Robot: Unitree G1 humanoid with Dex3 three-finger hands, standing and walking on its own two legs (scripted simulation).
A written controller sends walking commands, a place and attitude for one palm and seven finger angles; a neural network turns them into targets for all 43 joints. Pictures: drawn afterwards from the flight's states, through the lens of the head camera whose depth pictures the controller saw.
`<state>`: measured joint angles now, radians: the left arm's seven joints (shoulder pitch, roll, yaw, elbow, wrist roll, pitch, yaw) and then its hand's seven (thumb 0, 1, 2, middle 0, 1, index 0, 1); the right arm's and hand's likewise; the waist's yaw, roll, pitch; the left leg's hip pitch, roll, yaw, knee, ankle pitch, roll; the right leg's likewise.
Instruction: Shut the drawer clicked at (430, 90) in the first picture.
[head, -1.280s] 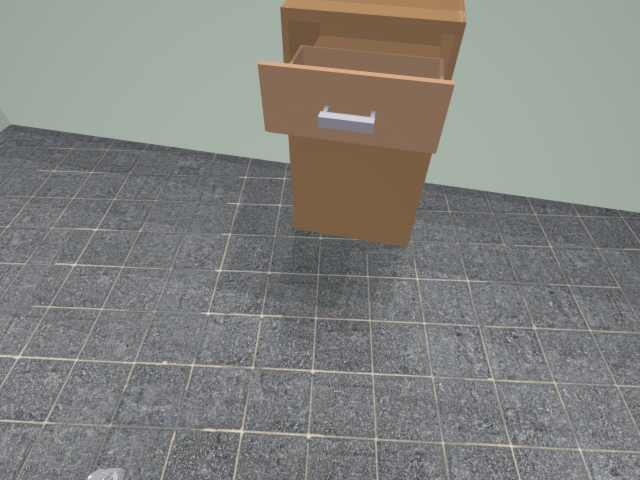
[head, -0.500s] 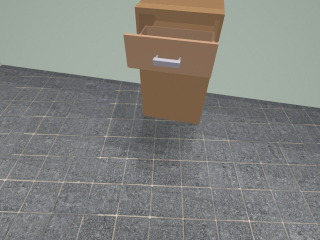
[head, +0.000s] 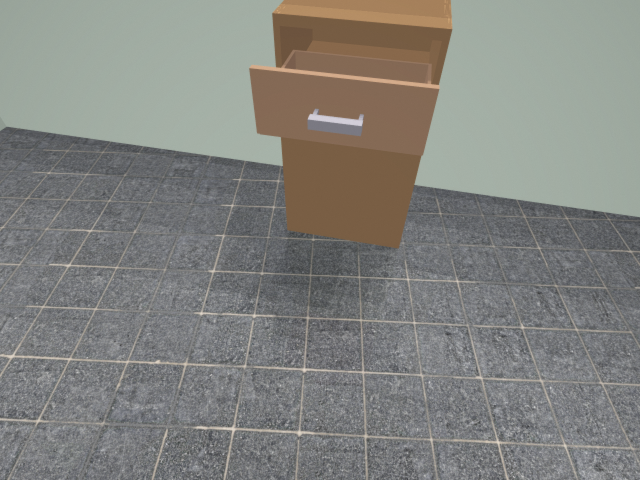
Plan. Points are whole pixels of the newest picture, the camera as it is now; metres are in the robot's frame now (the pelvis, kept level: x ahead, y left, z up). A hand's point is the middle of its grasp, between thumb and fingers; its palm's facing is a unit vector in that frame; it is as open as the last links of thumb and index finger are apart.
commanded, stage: look at it before walking up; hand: left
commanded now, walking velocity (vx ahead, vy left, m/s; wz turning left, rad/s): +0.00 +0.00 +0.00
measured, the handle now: (336, 120) +0.91 +0.01 -0.02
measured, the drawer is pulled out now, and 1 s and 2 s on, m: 0.28 0.28 0.28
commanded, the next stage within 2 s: walk to a spot facing it in 0.16 s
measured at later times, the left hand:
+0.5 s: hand out of the picture +0.06 +0.21 -0.18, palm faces -0.07 -0.96 -0.27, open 7.4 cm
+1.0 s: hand out of the picture +0.14 +0.10 -0.17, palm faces -0.13 -0.98 -0.18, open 7.4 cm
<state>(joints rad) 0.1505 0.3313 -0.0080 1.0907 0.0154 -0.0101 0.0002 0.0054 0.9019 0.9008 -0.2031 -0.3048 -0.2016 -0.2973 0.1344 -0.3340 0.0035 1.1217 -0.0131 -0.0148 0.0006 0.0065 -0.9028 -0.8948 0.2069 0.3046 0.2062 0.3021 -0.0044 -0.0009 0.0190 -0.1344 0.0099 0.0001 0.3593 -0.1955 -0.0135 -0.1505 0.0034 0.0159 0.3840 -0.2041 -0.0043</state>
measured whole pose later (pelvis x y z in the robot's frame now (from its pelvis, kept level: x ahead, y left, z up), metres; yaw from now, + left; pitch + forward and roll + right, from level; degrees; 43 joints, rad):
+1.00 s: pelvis +0.19 -0.07 -0.01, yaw -14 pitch +0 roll +0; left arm 0.48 0.09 0.02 1.12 0.03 -0.08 0.03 0.00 0.90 0.90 -0.20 -0.30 -0.20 -0.30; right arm 0.13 -0.16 -0.05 1.02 -0.02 -0.02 0.02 0.01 -0.91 -0.90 0.20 0.30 0.20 0.30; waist 0.03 0.02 0.04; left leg -0.62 0.09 0.09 0.86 -0.14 -0.01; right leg 0.07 0.07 0.01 0.26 -0.32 -0.08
